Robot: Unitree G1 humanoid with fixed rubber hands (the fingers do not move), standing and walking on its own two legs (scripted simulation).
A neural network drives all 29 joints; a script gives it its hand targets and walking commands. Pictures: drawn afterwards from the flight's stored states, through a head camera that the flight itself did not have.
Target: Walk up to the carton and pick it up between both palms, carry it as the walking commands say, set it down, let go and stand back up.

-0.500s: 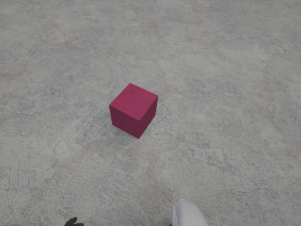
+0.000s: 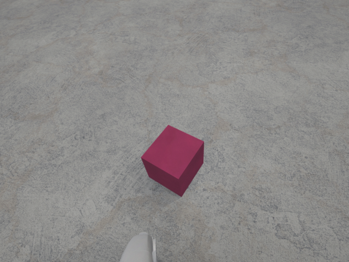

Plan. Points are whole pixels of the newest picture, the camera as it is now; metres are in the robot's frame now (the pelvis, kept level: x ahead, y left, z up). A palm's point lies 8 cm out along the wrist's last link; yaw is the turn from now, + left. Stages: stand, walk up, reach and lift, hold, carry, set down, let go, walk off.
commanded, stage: walk up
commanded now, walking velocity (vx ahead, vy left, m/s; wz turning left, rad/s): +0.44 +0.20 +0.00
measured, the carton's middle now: (174, 160) +0.72 +0.10 -0.66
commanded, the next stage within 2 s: none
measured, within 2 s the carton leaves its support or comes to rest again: neither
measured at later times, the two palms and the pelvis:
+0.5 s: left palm (77, 234) +0.20 +0.32 -0.16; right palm (259, 256) +0.15 -0.17 -0.13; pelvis +0.16 +0.08 +0.00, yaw +0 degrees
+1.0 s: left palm (87, 218) +0.23 +0.28 -0.12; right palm (269, 218) +0.24 -0.22 -0.16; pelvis +0.21 +0.03 +0.00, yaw +2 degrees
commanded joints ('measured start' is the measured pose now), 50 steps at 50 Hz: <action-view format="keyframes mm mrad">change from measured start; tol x32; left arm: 1 65 134 19 -30 5 -13 8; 50 -131 137 9 -73 11 62 56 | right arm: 1 -11 19 14 -37 3 4 15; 50 107 -5 -37 -4 12 77 -51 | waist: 1 -16 -196 71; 10 -27 -262 21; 14 -122 299 -289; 50 -12 -236 -39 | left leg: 1 -52 13 15 -117 69 -21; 11 520 -74 118 -582 31 17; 13 803 318 -279 -562 473 89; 27 339 160 -66 -896 -225 113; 50 102 -86 -38 -25 -225 -39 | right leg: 1 -12 -228 131 -170 324 -71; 9 25 -205 48 -89 318 -49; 11 -39 -114 -4 159 280 -24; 13 -343 -14 23 692 -459 38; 16 -437 -36 113 888 -243 34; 32 -205 23 -8 272 -78 50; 38 14 -285 275 -9 825 -95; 50 -89 -244 180 -85 180 -110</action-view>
